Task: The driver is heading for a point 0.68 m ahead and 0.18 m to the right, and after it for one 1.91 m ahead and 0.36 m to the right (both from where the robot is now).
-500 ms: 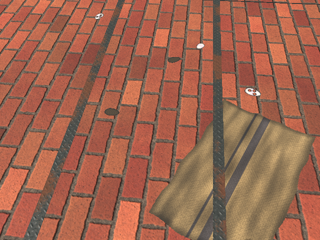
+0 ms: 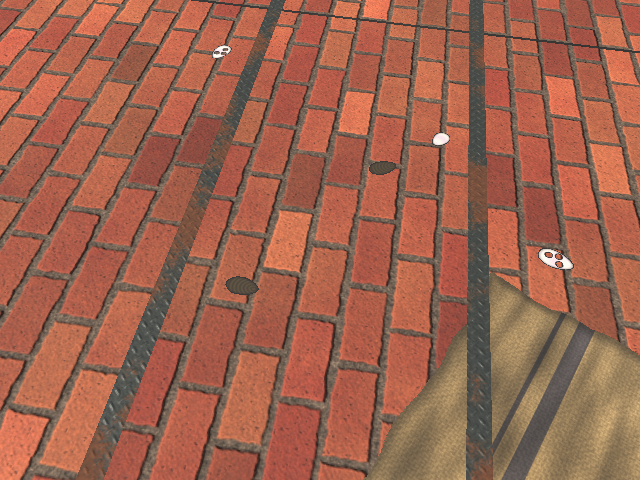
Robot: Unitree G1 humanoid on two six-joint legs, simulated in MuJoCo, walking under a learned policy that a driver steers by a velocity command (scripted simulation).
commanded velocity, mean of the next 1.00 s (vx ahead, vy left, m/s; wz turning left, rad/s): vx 0.13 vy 0.00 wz -0.44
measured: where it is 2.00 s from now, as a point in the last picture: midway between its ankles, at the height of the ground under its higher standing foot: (412, 456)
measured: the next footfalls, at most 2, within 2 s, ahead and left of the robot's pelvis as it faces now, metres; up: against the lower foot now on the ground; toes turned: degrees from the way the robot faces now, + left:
right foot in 0.32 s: +0.29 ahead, -0.14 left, +0.00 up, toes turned -12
left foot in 0.78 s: +0.36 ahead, +0.05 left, +0.00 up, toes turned -28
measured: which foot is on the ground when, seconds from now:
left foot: down 0.00-0.32, up 0.34-0.76, down 0.78-1.00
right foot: up 0.00-0.30, down 0.32-0.78, up 0.80-1.00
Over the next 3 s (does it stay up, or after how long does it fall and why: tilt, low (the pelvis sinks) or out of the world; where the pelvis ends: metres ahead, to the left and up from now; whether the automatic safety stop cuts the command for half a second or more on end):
stays up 0.63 -0.25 0.00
